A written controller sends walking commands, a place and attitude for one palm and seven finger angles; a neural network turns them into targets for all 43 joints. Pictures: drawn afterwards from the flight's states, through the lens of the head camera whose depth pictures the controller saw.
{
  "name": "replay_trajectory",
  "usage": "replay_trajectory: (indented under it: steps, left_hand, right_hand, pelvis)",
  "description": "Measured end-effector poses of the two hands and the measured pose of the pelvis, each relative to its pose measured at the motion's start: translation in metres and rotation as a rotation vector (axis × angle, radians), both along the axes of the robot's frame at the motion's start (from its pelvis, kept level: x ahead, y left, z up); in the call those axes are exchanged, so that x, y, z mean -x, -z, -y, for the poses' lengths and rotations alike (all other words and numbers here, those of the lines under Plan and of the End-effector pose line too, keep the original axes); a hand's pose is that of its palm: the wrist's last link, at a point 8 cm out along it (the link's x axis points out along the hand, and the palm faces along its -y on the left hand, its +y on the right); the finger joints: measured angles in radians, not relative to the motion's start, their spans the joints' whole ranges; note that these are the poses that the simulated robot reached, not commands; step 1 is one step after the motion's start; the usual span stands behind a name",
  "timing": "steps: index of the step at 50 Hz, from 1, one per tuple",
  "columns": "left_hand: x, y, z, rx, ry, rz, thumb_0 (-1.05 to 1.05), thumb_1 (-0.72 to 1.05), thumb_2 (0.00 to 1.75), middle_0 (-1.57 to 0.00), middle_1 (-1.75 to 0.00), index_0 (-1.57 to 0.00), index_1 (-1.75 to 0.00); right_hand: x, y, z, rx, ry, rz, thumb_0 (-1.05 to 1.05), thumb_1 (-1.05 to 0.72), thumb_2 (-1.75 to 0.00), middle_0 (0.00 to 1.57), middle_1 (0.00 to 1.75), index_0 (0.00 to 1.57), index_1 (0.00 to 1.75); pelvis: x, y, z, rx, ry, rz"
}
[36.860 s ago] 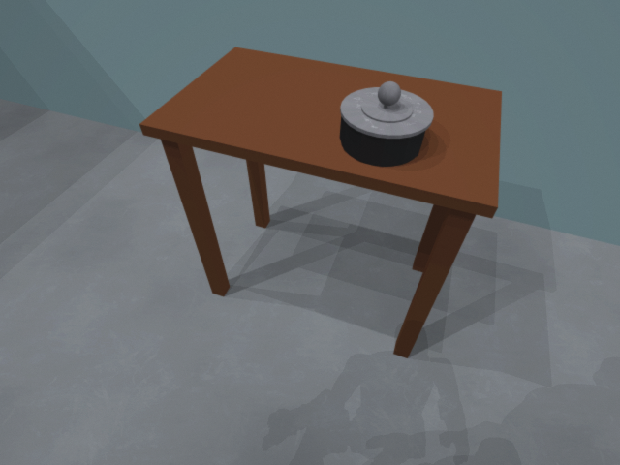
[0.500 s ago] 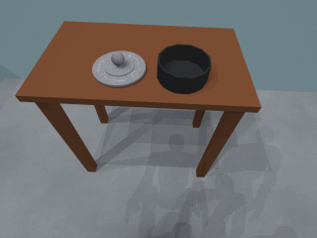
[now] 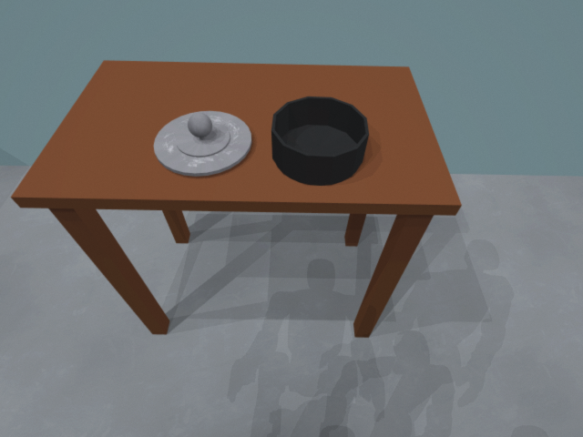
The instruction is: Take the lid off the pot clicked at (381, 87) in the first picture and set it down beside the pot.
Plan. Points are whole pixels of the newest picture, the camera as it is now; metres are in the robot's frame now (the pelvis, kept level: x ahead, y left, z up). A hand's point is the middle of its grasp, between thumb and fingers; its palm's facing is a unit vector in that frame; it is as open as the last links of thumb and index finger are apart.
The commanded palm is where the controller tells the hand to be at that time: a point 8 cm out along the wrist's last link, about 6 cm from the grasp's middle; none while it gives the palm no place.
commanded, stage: look to check the result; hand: left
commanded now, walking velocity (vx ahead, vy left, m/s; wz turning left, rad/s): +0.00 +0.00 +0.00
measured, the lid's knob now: (200, 125) +0.65 +0.21 +0.04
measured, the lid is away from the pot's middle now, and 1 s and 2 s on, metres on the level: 0.24 0.24 0.24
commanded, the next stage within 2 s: stand and wait in 0.36 s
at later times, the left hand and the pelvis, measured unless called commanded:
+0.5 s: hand out of the picture +0.00 +0.17 -0.18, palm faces +0.03 -0.98 -0.21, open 7.3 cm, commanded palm none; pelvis +0.00 -0.01 +0.00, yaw -1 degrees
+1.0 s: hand out of the picture +0.01 +0.17 -0.18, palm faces +0.03 -0.98 -0.22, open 7.3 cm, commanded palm none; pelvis +0.00 +0.00 +0.00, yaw -1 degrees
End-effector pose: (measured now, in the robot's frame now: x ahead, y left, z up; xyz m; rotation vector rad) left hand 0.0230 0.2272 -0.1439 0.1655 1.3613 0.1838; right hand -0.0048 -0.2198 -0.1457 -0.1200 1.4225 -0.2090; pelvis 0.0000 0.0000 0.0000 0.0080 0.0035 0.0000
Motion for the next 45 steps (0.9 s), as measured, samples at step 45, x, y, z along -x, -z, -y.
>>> replay_trajectory:
  steps: [45]
  left_hand:
    - [0.017, 0.000, 0.009, 0.008, -0.006, -0.050, 0.00, 0.92, 0.90, -0.20, -0.30, -0.20, -0.30]
  right_hand:
    - [0.018, 0.001, -0.003, -0.017, 0.028, -0.038, 0.01, -0.92, -0.90, 0.20, 0.30, 0.19, 0.30]
  pelvis:
    - [0.001, -0.001, 0.005, -0.001, 0.013, 0.003]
